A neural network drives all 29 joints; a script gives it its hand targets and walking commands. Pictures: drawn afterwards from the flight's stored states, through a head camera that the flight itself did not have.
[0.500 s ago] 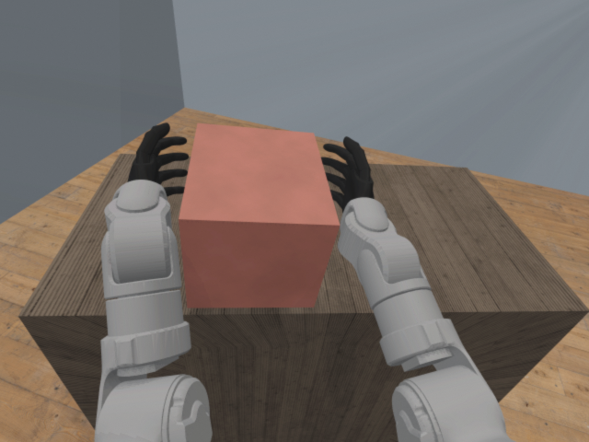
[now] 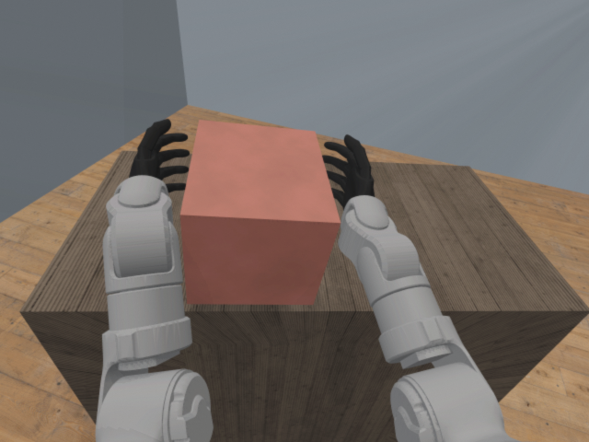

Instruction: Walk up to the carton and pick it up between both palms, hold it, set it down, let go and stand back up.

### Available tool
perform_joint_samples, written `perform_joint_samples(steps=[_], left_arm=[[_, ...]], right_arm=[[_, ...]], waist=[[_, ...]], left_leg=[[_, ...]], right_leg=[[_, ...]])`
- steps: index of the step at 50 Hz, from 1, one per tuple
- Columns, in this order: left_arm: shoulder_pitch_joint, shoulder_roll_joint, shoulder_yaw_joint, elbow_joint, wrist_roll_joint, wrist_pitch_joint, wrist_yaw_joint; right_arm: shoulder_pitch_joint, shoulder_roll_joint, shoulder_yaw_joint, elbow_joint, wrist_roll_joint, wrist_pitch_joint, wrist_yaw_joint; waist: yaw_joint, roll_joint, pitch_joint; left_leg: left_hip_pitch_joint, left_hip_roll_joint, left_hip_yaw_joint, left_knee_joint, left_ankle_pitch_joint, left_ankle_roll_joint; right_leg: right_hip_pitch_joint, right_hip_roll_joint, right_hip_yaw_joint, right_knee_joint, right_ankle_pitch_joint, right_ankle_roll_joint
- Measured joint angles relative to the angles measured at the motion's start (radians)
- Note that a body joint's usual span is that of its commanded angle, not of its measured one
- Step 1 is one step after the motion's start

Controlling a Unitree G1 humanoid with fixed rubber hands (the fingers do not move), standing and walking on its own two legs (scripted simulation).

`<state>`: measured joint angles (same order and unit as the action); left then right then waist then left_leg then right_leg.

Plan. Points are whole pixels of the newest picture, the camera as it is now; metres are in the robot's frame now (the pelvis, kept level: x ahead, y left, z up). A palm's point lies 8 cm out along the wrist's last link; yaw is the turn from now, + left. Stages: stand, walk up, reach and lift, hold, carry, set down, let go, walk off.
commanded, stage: hold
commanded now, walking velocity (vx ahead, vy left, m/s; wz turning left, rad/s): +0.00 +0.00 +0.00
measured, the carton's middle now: (255, 211) +0.38 +0.02 +0.18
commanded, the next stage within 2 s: none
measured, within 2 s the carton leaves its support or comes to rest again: neither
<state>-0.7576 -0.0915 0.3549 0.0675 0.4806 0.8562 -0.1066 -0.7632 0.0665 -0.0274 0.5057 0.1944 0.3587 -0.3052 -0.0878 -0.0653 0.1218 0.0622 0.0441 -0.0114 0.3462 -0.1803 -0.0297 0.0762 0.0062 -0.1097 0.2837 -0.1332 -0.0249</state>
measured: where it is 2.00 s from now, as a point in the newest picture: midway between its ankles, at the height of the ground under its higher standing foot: outside the picture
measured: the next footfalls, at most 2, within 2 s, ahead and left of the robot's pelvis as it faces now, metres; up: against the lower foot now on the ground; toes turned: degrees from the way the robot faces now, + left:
none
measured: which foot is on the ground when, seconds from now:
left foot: down 0.00-1.00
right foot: down 0.00-1.00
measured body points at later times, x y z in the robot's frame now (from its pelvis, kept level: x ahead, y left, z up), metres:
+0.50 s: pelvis +0.00 +0.00 +0.00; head -0.05 +0.03 +0.45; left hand +0.38 +0.15 +0.23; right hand +0.38 -0.11 +0.21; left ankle +0.03 +0.14 -0.75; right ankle +0.04 -0.10 -0.75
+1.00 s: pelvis +0.00 +0.00 +0.00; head -0.04 +0.03 +0.45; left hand +0.38 +0.15 +0.23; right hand +0.38 -0.11 +0.21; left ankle +0.03 +0.14 -0.75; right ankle +0.04 -0.10 -0.75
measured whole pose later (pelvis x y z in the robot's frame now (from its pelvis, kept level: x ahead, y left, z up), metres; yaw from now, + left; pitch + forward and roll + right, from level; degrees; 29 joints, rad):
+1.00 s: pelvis +0.00 +0.00 +0.00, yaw +0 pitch -13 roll -1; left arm -0.76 -0.10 0.35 0.07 0.49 0.85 -0.10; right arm -0.76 0.06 -0.03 0.51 0.19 0.35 -0.30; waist -0.09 -0.07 0.13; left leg 0.06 0.04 -0.01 0.35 -0.18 -0.03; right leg 0.08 0.01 -0.11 0.28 -0.13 -0.02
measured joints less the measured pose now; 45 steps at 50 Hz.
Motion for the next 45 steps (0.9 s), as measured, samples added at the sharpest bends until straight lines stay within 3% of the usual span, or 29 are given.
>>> perform_joint_samples(steps=[45], left_arm=[[-0.001,-0.002,-0.006,0.001,0.004,-0.006,0.005]], right_arm=[[0.001,0.000,-0.005,0.005,-0.001,-0.016,0.006]], waist=[[-0.002,-0.002,0.005]], left_leg=[[-0.003,-0.003,0.005,0.004,0.000,0.004]], right_leg=[[0.002,-0.002,0.002,0.001,0.000,0.002]])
